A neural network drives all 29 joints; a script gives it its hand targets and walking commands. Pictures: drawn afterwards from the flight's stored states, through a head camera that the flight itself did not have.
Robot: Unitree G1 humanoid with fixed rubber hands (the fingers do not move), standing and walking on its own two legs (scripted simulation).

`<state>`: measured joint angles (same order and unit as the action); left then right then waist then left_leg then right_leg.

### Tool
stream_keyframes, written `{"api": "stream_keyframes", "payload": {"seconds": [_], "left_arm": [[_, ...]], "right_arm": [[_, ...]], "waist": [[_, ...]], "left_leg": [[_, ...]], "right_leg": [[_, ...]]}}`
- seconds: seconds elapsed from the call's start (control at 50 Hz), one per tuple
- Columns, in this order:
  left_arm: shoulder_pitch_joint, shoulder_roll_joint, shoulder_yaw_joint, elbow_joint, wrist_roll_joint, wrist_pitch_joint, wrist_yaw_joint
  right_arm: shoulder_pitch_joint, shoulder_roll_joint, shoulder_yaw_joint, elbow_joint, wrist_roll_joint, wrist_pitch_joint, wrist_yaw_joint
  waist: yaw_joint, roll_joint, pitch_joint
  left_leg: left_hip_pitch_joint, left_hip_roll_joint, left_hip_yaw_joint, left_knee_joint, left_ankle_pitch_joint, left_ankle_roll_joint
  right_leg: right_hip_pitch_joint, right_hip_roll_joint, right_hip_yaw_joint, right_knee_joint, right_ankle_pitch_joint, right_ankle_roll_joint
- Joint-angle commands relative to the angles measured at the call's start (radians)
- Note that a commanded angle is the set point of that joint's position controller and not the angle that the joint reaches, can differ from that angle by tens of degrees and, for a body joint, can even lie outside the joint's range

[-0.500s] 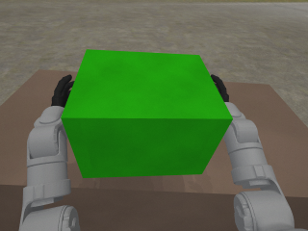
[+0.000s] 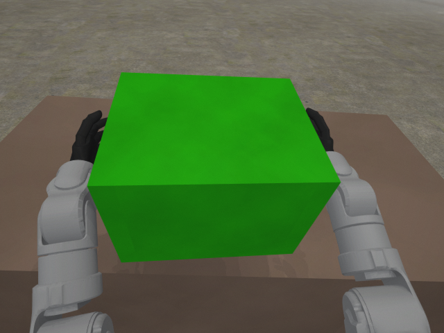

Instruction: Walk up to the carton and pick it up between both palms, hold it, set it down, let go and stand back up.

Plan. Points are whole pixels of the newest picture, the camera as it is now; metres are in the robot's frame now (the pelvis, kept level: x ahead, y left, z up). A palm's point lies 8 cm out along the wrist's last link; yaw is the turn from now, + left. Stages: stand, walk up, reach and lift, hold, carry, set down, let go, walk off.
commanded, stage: set down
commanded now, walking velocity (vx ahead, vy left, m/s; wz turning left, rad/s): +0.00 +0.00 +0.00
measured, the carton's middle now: (209, 166) +0.35 +0.00 +0.17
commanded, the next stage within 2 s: none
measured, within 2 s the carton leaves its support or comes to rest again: neither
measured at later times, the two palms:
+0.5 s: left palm (99, 175) +0.37 +0.19 +0.14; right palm (308, 168) +0.38 -0.20 +0.13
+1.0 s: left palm (110, 170) +0.39 +0.18 +0.13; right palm (305, 159) +0.41 -0.21 +0.12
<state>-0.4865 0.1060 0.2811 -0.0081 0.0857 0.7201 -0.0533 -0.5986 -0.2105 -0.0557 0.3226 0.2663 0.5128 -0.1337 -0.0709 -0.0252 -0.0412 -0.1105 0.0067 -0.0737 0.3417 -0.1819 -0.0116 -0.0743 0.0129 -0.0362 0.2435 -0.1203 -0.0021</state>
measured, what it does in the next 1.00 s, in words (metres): stands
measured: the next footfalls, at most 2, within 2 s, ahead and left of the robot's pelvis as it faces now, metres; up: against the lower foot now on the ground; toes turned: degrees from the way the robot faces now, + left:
none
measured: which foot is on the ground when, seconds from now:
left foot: down 0.00-1.00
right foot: down 0.00-1.00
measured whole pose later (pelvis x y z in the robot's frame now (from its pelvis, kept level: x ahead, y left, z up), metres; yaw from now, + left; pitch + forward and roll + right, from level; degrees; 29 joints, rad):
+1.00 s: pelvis +0.02 -0.02 +0.00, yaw +1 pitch +3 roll -1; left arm -0.52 0.06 0.28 0.29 0.10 0.36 0.01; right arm -0.63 -0.19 -0.15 0.68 0.07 0.06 0.05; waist -0.01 -0.02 -0.03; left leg -0.19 0.03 -0.08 0.33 -0.19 -0.04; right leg -0.18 0.03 -0.06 0.29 -0.16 -0.03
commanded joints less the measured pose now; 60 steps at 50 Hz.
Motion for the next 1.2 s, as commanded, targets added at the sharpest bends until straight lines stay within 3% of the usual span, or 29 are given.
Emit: {"api": "stream_keyframes", "payload": {"seconds": [0.0, 0.08, 0.12, 0.2, 0.22, 0.24, 0.3, 0.32, 0.34, 0.36, 0.4, 0.44, 0.46, 0.54, 0.56, 0.6, 0.62, 0.66, 0.68, 0.78, 0.8, 0.82, 0.88, 0.92, 0.98, 1.04, 1.08, 1.12, 1.18], "left_arm": [[-0.729, -0.469, -0.520, -0.114, -0.081, -0.102, -0.113], [-0.714, -0.465, -0.417, 0.068, -0.003, -0.148, -0.135], [-0.766, -0.539, -0.478, -0.015, -0.042, -0.207, -0.105], [-0.745, -0.575, -0.554, -0.017, -0.057, -0.254, -0.065], [-0.728, -0.525, -0.501, 0.054, -0.044, -0.250, -0.067], [-0.760, -0.539, -0.513, 0.045, -0.040, -0.256, -0.065], [-0.706, -0.548, -0.473, 0.144, -0.039, -0.272, -0.075], [-0.758, -0.567, -0.530, 0.048, -0.059, -0.297, -0.065], [-0.737, -0.547, -0.528, 0.042, -0.073, -0.318, -0.063], [-0.742, -0.564, -0.543, 0.041, -0.079, -0.327, -0.053], [-0.786, -0.577, -0.557, -0.025, -0.088, -0.354, -0.033], [-0.681, -0.526, -0.476, 0.164, -0.053, -0.340, -0.039], [-0.749, -0.532, -0.501, 0.121, -0.069, -0.344, -0.039], [-0.768, -0.551, -0.516, 0.024, -0.081, -0.379, -0.027], [-0.751, -0.551, -0.539, 0.073, -0.078, -0.374, -0.026], [-0.692, -0.506, -0.472, 0.151, -0.052, -0.368, -0.036], [-0.733, -0.529, -0.474, 0.130, -0.052, -0.366, -0.033], [-0.726, -0.539, -0.496, 0.055, -0.068, -0.375, -0.025], [-0.738, -0.549, -0.513, 0.067, -0.072, -0.380, -0.026], [-0.721, -0.538, -0.476, 0.090, -0.050, -0.385, -0.023], [-0.664, -0.504, -0.433, 0.148, -0.033, -0.384, -0.027], [-0.682, -0.518, -0.441, 0.161, -0.037, -0.381, -0.026], [-0.742, -0.526, -0.468, 0.079, -0.054, -0.409, -0.020], [-0.761, -0.551, -0.490, 0.072, -0.055, -0.417, -0.010], [-0.636, -0.524, -0.414, 0.188, -0.013, -0.382, -0.017], [-0.703, -0.527, -0.425, 0.153, -0.013, -0.394, 0.003], [-0.725, -0.570, -0.468, 0.122, -0.039, -0.406, 0.022], [-0.715, -0.614, -0.500, 0.117, -0.047, -0.435, 0.040], [-0.735, -0.585, -0.483, 0.135, -0.038, -0.448, 0.060]], "right_arm": [[-0.886, 0.481, 0.384, -0.402, 0.071, -0.181, 0.160], [-0.773, 0.485, 0.258, -0.154, -0.049, -0.265, 0.201], [-0.837, 0.516, 0.300, -0.222, -0.061, -0.347, 0.231], [-0.809, 0.492, 0.283, -0.135, -0.086, -0.427, 0.234], [-0.767, 0.495, 0.262, -0.079, -0.092, -0.410, 0.238], [-0.778, 0.475, 0.214, -0.021, -0.104, -0.426, 0.245], [-0.808, 0.476, 0.193, -0.037, -0.141, -0.464, 0.254], [-0.844, 0.488, 0.213, -0.108, -0.151, -0.490, 0.248], [-0.825, 0.511, 0.239, -0.123, -0.137, -0.498, 0.248], [-0.851, 0.491, 0.241, -0.114, -0.130, -0.502, 0.247], [-0.833, 0.526, 0.266, -0.145, -0.120, -0.518, 0.248], [-0.797, 0.506, 0.238, -0.059, -0.137, -0.499, 0.251], [-0.832, 0.494, 0.209, -0.061, -0.155, -0.506, 0.258], [-0.811, 0.533, 0.260, -0.093, -0.154, -0.520, 0.254], [-0.823, 0.501, 0.230, -0.035, -0.147, -0.519, 0.258], [-0.796, 0.501, 0.246, 0.003, -0.143, -0.500, 0.257], [-0.805, 0.496, 0.204, 0.008, -0.152, -0.509, 0.256], [-0.806, 0.498, 0.228, -0.027, -0.153, -0.528, 0.269], [-0.813, 0.504, 0.214, -0.020, -0.148, -0.534, 0.266], [-0.792, 0.473, 0.188, 0.032, -0.179, -0.531, 0.281], [-0.808, 0.493, 0.220, 0.027, -0.162, -0.533, 0.277], [-0.822, 0.450, 0.184, 0.058, -0.176, -0.530, 0.285], [-0.833, 0.483, 0.225, 0.019, -0.158, -0.554, 0.286], [-0.820, 0.451, 0.184, 0.051, -0.186, -0.559, 0.293], [-0.775, 0.422, 0.140, 0.114, -0.205, -0.542, 0.305], [-0.765, 0.389, 0.099, 0.207, -0.202, -0.553, 0.329], [-0.830, 0.396, 0.099, 0.129, -0.208, -0.587, 0.336], [-0.836, 0.417, 0.108, 0.109, -0.222, -0.611, 0.343], [-0.806, 0.374, 0.093, 0.170, -0.234, -0.603, 0.358]], "waist": [[-0.004, 0.051, -0.473], [0.032, 0.061, -0.303], [0.072, 0.060, -0.436], [0.025, 0.119, -0.505], [0.042, 0.091, -0.421], [0.017, 0.120, -0.411], [0.055, 0.076, -0.367], [0.029, 0.062, -0.497], [0.063, 0.037, -0.512], [0.033, 0.070, -0.508], [0.057, 0.060, -0.625], [0.088, 0.024, -0.472], [0.045, 0.018, -0.495], [0.065, 0.019, -0.605], [0.044, 0.051, -0.586], [0.074, 0.011, -0.517], [0.052, 0.020, -0.541], [0.077, 0.054, -0.604], [0.050, 0.062, -0.614], [0.059, 0.032, -0.578], [0.096, -0.004, -0.557], [0.069, 0.010, -0.548], [0.073, -0.012, -0.632], [0.048, 0.001, -0.643], [0.065, -0.009, -0.537], [0.065, 0.063, -0.532], [0.072, 0.081, -0.639], [0.057, 0.078, -0.749], [0.079, 0.044, -0.710]], "left_leg": [[0.093, -0.053, 0.051, -0.006, 0.383, -0.036], [0.046, -0.036, 0.075, -0.078, 0.120, -0.023], [0.116, -0.029, 0.075, -0.050, 0.244, -0.030], [0.240, -0.025, 0.069, 0.021, 0.434, -0.068], [0.175, -0.029, 0.071, -0.001, 0.318, -0.049], [0.140, -0.031, 0.065, -0.023, 0.259, -0.052], [0.103, -0.028, 0.082, -0.047, 0.201, -0.032], [0.153, -0.026, 0.074, -0.026, 0.310, -0.038], [0.161, -0.026, 0.078, 0.002, 0.364, -0.040], [0.171, -0.029, 0.068, 0.010, 0.382, -0.047], [0.174, -0.028, 0.071, 0.012, 0.402, -0.047], [0.062, -0.038, 0.076, -0.005, 0.256, -0.021], [0.043, -0.030, 0.070, -0.032, 0.213, -0.026], [0.089, -0.035, 0.078, 0.004, 0.335, -0.031], [0.062, -0.035, 0.077, -0.006, 0.330, -0.038], [0.003, -0.041, 0.080, -0.019, 0.275, -0.016], [-0.009, -0.044, 0.079, -0.036, 0.239, -0.024], [0.024, -0.037, 0.080, -0.023, 0.291, -0.033], [0.027, -0.037, 0.082, -0.019, 0.312, -0.038], [-0.002, -0.037, 0.078, -0.016, 0.327, -0.043], [-0.044, -0.050, 0.095, -0.014, 0.320, -0.026], [-0.045, -0.040, 0.083, -0.029, 0.305, -0.027], [-0.049, -0.043, 0.083, -0.013, 0.338, -0.028], [-0.025, -0.028, 0.073, -0.019, 0.365, -0.037], [-0.012, -0.026, 0.091, -0.027, 0.332, -0.033], [0.028, -0.009, 0.074, -0.029, 0.372, -0.051], [0.093, -0.004, 0.070, 0.013, 0.473, -0.067], [0.130, 0.007, 0.064, 0.048, 0.575, -0.072], [0.085, 0.007, 0.072, 0.032, 0.522, -0.070]], "right_leg": [[0.160, 0.051, -0.016, 0.023, 0.288, 0.034], [0.091, 0.032, -0.044, -0.014, 0.026, 0.007], [0.078, 0.039, -0.047, -0.001, 0.071, 0.004], [0.036, 0.038, -0.058, 0.010, 0.176, -0.009], [0.045, 0.031, -0.046, -0.006, 0.121, -0.009], [0.047, 0.035, -0.059, 0.010, 0.104, -0.011], [0.066, 0.023, -0.048, -0.005, 0.081, -0.007], [0.087, 0.030, -0.061, 0.018, 0.160, -0.006], [0.117, 0.025, -0.049, 0.029, 0.234, 0.002], [0.107, 0.031, -0.053, 0.038, 0.249, -0.001], [0.130, 0.030, -0.052, 0.045, 0.283, 0.003], [0.156, 0.007, -0.027, 0.034, 0.263, 0.010], [0.162, 0.017, -0.040, 0.035, 0.216, 0.011], [0.211, 0.001, -0.032, 0.060, 0.393, 0.022], [0.191, 0.010, -0.034, 0.066, 0.379, 0.019], [0.224, -0.006, -0.011, 0.068, 0.427, 0.033], [0.222, 0.000, -0.027, 0.072, 0.391, 0.036], [0.240, -0.008, -0.025, 0.087, 0.440, 0.031], [0.246, -0.004, -0.024, 0.078, 0.448, 0.028], [0.265, -0.004, -0.022, 0.095, 0.526, 0.046], [0.304, -0.018, -0.006, 0.100, 0.599, 0.054], [0.279, -0.003, -0.016, 0.111, 0.568, 0.053], [0.324, -0.012, -0.014, 0.135, 0.676, 0.068], [0.280, 0.005, -0.034, 0.137, 0.637, 0.063], [0.257, 0.007, -0.030, 0.101, 0.557, 0.047], [0.185, 0.015, -0.048, 0.104, 0.481, 0.036], [0.145, 0.026, -0.053, 0.097, 0.489, 0.024], [0.133, 0.027, -0.047, 0.092, 0.541, 0.011], [0.131, 0.027, -0.047, 0.102, 0.539, 0.018]]}}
